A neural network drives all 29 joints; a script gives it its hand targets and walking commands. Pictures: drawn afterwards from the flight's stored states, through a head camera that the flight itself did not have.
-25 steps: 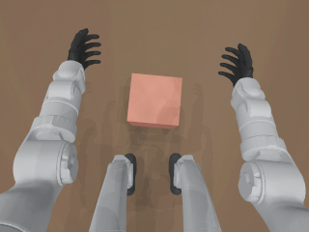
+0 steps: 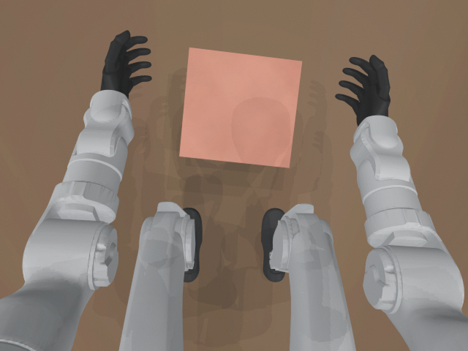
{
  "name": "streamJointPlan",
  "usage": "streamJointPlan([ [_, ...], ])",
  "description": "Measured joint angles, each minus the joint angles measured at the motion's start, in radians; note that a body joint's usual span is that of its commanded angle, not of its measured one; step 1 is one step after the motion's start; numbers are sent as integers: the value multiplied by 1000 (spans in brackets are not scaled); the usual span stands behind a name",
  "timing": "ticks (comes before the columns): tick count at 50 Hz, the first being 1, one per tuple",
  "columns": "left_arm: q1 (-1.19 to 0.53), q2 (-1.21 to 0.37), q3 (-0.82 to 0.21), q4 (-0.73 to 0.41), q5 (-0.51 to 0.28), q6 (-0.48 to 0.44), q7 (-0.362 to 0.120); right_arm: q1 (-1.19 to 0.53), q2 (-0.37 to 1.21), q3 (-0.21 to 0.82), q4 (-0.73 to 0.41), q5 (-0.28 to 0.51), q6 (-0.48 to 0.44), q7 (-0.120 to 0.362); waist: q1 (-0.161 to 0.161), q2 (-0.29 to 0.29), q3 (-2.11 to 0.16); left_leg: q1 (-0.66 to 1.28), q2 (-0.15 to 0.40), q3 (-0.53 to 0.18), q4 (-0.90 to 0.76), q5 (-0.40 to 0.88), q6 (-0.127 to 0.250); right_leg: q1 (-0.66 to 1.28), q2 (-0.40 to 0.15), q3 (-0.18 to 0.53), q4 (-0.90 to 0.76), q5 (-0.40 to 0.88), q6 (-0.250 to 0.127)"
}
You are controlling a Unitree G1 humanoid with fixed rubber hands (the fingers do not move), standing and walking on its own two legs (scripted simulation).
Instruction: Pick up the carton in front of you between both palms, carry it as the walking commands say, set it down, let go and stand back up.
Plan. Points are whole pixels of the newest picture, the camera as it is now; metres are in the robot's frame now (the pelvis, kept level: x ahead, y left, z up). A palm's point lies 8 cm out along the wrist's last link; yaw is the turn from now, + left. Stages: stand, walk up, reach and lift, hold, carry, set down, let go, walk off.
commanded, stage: reach and lift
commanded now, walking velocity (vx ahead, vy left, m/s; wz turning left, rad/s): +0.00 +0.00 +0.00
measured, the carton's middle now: (237, 117) +0.47 +0.00 -0.38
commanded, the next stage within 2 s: none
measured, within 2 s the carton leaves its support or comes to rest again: leaves its support in 1.30 s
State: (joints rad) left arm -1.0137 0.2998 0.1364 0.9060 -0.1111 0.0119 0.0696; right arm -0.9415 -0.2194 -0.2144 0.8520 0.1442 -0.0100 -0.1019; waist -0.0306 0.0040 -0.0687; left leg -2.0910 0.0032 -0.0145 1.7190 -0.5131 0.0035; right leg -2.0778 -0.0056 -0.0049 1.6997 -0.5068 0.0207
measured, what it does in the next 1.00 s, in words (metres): lowers itself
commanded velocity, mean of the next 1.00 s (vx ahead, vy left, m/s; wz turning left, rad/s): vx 0.00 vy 0.00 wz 0.00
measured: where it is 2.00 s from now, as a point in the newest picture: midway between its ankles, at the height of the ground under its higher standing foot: (232, 257)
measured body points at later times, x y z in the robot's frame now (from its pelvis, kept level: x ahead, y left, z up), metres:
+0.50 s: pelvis -0.04 +0.00 -0.13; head +0.32 +0.01 +0.12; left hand +0.49 +0.19 -0.33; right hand +0.48 -0.20 -0.32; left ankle +0.08 +0.12 -0.47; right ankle +0.09 -0.13 -0.47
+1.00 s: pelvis -0.04 +0.00 -0.12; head +0.33 +0.01 +0.14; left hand +0.50 +0.15 -0.31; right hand +0.49 -0.16 -0.30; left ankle +0.08 +0.12 -0.47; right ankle +0.09 -0.13 -0.47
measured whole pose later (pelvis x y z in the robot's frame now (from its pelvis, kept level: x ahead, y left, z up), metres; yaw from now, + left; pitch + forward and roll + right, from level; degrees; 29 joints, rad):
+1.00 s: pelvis -0.04 +0.00 -0.12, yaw +0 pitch +40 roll -1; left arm -1.39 0.32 -0.05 1.21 -0.24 -0.04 0.12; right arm -1.36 -0.24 -0.02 1.17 0.31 -0.05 -0.16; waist -0.03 -0.03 0.26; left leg -2.30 0.02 -0.01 2.14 -0.53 0.01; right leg -2.30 0.02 0.00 2.12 -0.52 0.03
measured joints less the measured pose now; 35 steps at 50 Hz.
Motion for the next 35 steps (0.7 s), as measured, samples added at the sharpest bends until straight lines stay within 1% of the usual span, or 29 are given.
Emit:
streamJointPlan([
  [4,-25,27,-28,-28,-42,16,6,-23,-20,39,-34,42,19,-17,1,0,60,-66,1,-2,118,-16,-3,-67,2,0,119,-16,-2],
  [7,-74,43,-40,6,-63,25,10,-67,-29,51,-13,59,33,-30,2,0,103,-102,2,-4,189,-17,-5,-104,4,0,191,-16,-2],
  [11,-164,59,-55,102,-80,25,15,-154,-38,62,68,71,40,-41,3,-2,165,-138,2,-5,263,-8,-6,-142,7,0,265,-6,-3],
  [16,-274,77,-84,224,-108,6,19,-268,-51,87,188,89,25,-48,2,-5,256,-175,2,-6,337,6,-6,-179,8,0,339,8,-4],
  [20,-334,96,-116,279,-140,-13,23,-344,-71,126,264,116,8,-51,-1,-11,328,-202,4,-5,389,11,-6,-207,11,2,391,14,-3],
  [24,-353,113,-156,277,-167,-32,30,-394,-114,177,288,186,-12,-52,-3,-24,379,-219,12,-3,433,4,-1,-227,20,5,431,15,2],
  [28,-373,135,-192,263,-193,-34,30,-406,-131,221,281,236,-13,-51,1,-34,404,-222,18,-1,459,-9,2,-234,27,8,454,7,6],
  [31,-367,132,-200,248,-198,-34,27,-399,-124,232,266,243,-12,-55,3,-36,398,-216,21,2,467,-22,4,-229,30,11,462,-4,9],
  [35,-347,103,-181,260,-174,-34,25,-379,-93,205,276,212,-17,-54,1,-33,363,-209,20,4,465,-38,6,-221,29,13,460,-20,12],
])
